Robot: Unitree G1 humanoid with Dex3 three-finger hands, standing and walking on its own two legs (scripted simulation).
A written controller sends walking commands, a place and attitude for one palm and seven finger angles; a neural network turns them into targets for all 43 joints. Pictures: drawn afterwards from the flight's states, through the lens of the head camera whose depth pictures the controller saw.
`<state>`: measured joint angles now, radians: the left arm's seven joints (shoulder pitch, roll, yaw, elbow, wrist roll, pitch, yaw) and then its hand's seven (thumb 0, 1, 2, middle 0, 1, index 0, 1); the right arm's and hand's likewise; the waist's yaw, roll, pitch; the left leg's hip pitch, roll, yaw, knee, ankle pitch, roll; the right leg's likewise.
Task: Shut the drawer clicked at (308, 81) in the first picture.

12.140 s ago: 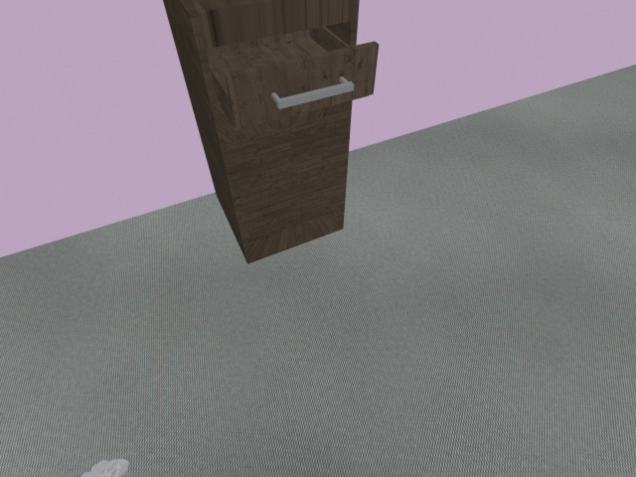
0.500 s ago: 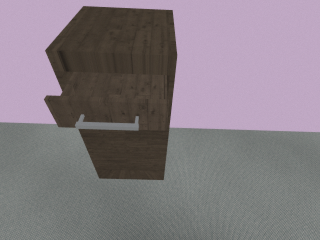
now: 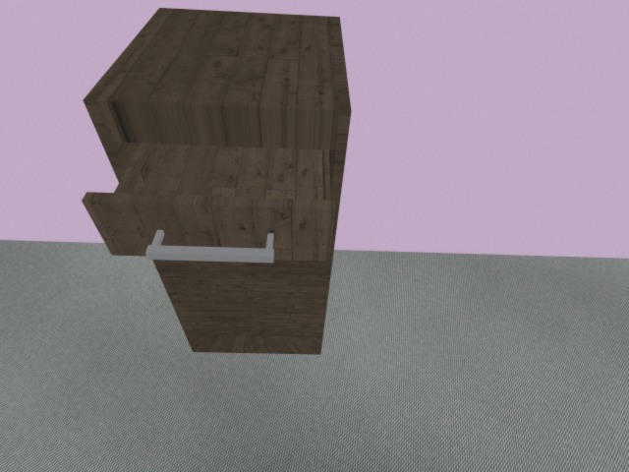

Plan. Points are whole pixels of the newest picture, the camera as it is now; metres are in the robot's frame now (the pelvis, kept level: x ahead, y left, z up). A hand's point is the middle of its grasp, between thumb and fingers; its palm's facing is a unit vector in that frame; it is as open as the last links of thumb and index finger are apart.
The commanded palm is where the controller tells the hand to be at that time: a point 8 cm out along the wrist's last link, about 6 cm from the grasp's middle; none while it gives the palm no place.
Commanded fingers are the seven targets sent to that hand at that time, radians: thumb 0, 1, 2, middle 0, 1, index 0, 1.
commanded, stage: look again from close up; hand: left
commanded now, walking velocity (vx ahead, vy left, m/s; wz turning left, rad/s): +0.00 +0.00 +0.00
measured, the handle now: (213, 245) +0.44 +0.20 +0.00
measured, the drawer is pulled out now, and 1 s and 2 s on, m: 0.15 0.15 0.15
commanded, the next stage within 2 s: raise the hand and make a fist in 0.20 s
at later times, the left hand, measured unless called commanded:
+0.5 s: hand (179, 450) +0.16 +0.18 -0.05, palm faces +0.21 -0.95 -0.21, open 7.0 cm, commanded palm +0.12 +0.20 -0.05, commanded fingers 0.00 0.90 0.90 -0.42 -0.54 -0.42 -0.54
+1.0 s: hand (217, 400) +0.20 +0.13 +0.00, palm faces +0.02 -1.00 -0.07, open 4.5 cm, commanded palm +0.17 +0.20 +0.01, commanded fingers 0.00 0.90 0.90 -0.92 -1.08 -0.92 -1.08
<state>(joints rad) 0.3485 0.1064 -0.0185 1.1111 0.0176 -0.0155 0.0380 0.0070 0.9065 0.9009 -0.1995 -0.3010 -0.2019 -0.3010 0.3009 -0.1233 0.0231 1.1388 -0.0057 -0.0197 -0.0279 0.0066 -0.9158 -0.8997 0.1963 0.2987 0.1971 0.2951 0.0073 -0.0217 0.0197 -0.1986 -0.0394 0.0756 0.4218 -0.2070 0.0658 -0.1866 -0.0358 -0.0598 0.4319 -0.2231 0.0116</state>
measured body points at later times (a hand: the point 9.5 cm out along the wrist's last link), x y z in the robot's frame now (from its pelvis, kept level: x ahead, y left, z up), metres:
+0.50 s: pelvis +0.00 +0.00 -0.02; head +0.00 -0.02 +0.43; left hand +0.14 +0.23 -0.03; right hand +0.08 -0.26 -0.13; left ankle +0.02 +0.07 -0.74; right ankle +0.01 -0.13 -0.74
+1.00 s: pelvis +0.00 -0.06 -0.07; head +0.05 -0.07 +0.37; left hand +0.20 +0.19 +0.01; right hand +0.22 -0.26 -0.15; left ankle +0.02 +0.07 -0.74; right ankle +0.01 -0.13 -0.74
